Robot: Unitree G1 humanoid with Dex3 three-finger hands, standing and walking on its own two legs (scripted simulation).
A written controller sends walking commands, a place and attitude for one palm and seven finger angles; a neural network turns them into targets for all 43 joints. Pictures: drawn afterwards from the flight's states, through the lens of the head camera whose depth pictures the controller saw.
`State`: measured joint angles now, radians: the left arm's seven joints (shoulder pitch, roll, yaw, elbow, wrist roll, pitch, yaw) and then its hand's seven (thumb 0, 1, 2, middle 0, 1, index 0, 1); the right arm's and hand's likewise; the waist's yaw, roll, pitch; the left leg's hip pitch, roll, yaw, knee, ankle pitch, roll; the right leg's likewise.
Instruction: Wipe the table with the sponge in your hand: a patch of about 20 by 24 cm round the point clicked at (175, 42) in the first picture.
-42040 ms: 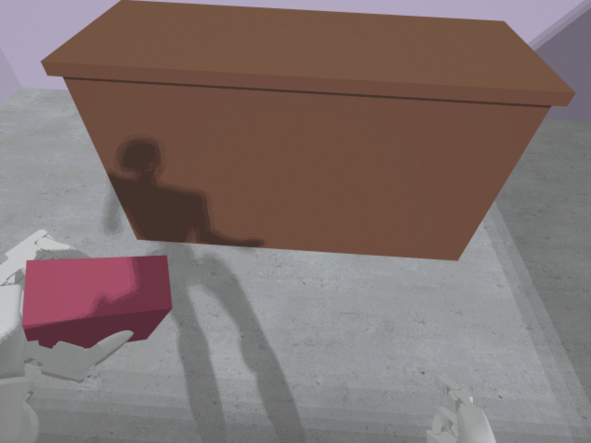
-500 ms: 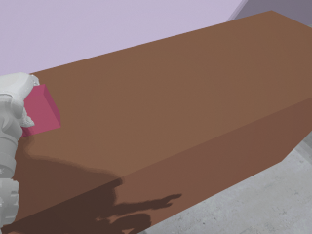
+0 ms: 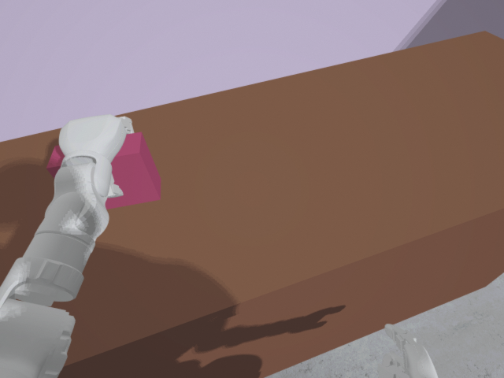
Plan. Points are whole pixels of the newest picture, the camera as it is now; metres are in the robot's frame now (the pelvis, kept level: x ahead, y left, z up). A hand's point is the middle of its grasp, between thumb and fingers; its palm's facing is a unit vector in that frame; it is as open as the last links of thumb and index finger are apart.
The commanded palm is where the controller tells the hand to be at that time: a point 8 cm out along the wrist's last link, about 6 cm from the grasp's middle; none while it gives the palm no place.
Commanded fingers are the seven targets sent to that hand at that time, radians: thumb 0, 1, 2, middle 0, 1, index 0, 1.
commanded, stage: slide across to the middle lane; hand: left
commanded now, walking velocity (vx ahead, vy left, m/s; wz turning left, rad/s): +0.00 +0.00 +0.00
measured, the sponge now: (114, 181) +0.39 +0.29 +0.10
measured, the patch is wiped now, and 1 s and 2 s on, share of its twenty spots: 0.40 0.45 0.70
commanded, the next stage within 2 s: wipe back along the middle lane in 0.20 s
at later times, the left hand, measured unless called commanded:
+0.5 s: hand (133, 164) +0.39 +0.24 +0.14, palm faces +0.07 -0.03 -1.00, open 9.9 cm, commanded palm +0.35 +0.23 +0.19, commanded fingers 0.00 0.10 1.30 -1.20 -1.60 -1.20 -1.60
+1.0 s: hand (141, 178) +0.36 +0.22 +0.14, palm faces +0.07 -0.02 -1.00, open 9.9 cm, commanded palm +0.31 +0.21 +0.17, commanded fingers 0.00 0.10 1.30 -1.20 -1.60 -1.20 -1.60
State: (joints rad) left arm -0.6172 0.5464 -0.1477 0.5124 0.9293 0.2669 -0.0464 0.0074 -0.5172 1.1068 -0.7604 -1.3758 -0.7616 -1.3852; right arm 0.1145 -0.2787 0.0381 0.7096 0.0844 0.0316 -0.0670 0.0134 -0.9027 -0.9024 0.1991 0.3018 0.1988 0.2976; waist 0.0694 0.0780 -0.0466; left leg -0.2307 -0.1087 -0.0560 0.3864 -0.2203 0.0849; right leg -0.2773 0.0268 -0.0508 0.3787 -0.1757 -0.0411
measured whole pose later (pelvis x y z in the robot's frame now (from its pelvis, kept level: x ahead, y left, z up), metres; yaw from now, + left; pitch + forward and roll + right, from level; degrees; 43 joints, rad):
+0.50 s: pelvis +0.02 +0.01 +0.00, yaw +0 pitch +3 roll -1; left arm -0.50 0.44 -0.26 0.23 0.96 0.50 -0.06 0.01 -0.51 1.10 -0.75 -1.39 -0.75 -1.40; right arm 0.07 -0.28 0.06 0.69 0.06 0.07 -0.01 0.01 -0.90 -0.90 0.20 0.30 0.20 0.30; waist 0.09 0.10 -0.06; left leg -0.17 -0.12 -0.05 0.36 -0.23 0.09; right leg -0.23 0.02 -0.04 0.37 -0.20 -0.03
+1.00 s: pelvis +0.01 -0.02 +0.00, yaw -2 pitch +1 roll +0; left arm -0.40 0.45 -0.23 0.20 0.96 0.59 -0.05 0.02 -0.49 1.09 -0.70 -1.44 -0.73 -1.42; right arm 0.03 -0.28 0.08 0.66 0.09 0.11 -0.02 0.01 -0.90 -0.90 0.20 0.30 0.20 0.30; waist 0.07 0.09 -0.07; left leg -0.16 -0.08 -0.03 0.39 -0.25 0.06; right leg -0.23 0.06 -0.02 0.40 -0.20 -0.07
